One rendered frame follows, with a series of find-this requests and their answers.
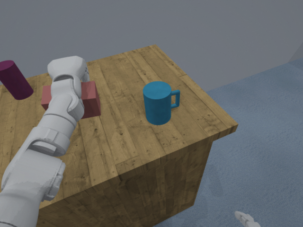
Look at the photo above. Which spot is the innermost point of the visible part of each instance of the sponge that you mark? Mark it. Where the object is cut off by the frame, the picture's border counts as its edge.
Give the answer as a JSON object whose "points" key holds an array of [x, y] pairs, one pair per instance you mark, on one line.
{"points": [[89, 96]]}

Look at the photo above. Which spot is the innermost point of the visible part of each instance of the left robot upper arm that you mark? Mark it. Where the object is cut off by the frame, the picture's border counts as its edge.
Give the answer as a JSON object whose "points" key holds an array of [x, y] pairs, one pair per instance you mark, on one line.
{"points": [[35, 178]]}

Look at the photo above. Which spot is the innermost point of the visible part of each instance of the left robot forearm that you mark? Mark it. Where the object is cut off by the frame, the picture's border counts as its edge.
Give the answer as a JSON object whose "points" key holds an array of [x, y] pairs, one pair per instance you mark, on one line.
{"points": [[52, 134]]}

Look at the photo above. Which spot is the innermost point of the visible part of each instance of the right robot hand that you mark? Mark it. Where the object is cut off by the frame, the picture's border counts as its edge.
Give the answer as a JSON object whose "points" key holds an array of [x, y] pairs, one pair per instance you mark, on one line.
{"points": [[246, 219]]}

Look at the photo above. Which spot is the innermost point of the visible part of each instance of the left robot hand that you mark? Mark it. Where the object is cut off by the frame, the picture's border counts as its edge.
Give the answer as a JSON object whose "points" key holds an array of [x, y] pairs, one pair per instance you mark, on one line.
{"points": [[74, 64]]}

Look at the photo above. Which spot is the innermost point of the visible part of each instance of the table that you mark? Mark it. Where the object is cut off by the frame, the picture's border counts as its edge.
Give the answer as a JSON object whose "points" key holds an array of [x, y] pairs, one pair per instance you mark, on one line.
{"points": [[121, 170]]}

